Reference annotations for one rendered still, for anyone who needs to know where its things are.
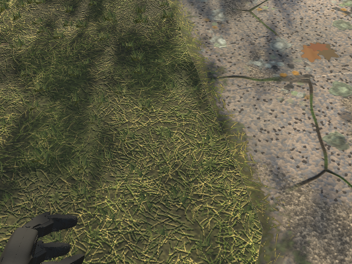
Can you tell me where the robot left hand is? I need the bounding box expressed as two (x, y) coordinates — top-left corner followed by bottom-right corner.
(0, 212), (85, 264)

